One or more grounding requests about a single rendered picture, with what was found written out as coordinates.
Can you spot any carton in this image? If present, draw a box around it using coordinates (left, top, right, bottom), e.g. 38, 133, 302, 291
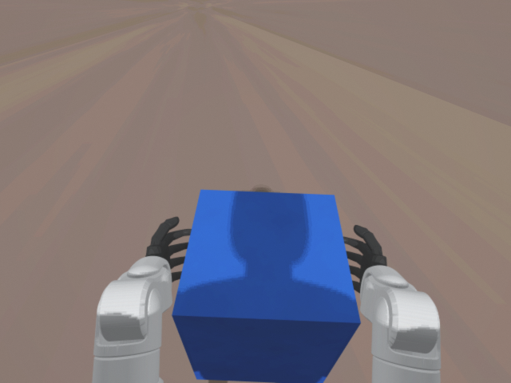
172, 190, 361, 383

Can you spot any right robot hand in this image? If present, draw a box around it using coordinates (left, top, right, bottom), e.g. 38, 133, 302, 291
343, 225, 387, 293

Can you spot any left robot hand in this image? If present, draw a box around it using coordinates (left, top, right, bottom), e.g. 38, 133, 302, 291
145, 217, 192, 282

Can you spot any robot right forearm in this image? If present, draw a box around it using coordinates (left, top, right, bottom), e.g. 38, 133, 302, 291
360, 265, 441, 383

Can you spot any robot left forearm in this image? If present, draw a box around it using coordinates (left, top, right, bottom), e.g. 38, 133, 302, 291
92, 256, 172, 383

